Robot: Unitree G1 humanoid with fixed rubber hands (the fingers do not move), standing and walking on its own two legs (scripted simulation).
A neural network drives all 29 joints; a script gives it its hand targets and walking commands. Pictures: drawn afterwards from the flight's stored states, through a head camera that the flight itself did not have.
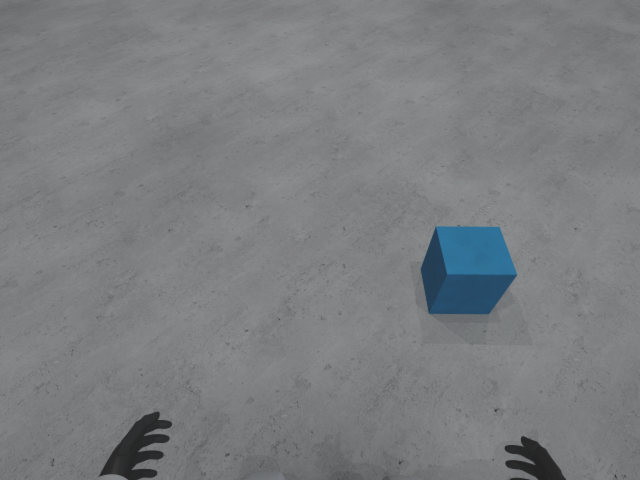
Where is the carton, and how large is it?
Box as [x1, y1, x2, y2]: [421, 226, 516, 313]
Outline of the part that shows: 436,226 421,267 421,273 429,313 488,313 516,275 499,227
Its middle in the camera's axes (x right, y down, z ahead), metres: +0.49 +0.12 +1.32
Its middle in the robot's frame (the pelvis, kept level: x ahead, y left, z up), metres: +0.82 -0.44 -0.63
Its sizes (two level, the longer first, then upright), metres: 0.212 0.191 0.253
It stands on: the floor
